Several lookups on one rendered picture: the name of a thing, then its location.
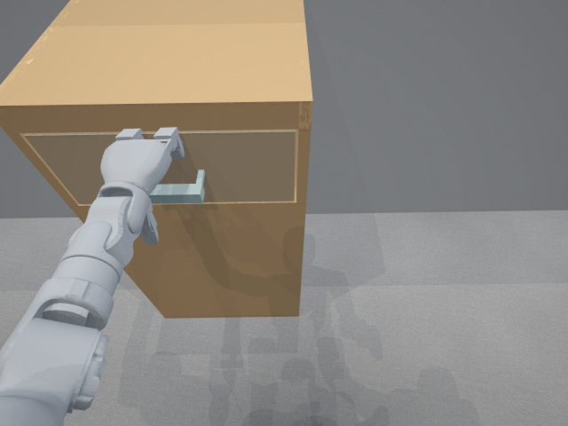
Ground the left robot hand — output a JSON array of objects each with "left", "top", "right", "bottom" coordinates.
[{"left": 100, "top": 127, "right": 185, "bottom": 244}]

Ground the drawer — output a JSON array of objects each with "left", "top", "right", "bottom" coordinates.
[{"left": 24, "top": 130, "right": 296, "bottom": 204}]

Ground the handle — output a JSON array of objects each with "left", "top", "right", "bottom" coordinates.
[{"left": 149, "top": 170, "right": 205, "bottom": 204}]

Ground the cabinet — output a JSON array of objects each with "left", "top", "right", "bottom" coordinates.
[{"left": 0, "top": 0, "right": 313, "bottom": 319}]

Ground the robot left upper arm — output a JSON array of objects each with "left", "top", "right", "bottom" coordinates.
[{"left": 0, "top": 318, "right": 109, "bottom": 426}]

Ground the robot left forearm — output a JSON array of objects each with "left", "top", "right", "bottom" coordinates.
[{"left": 0, "top": 182, "right": 150, "bottom": 376}]

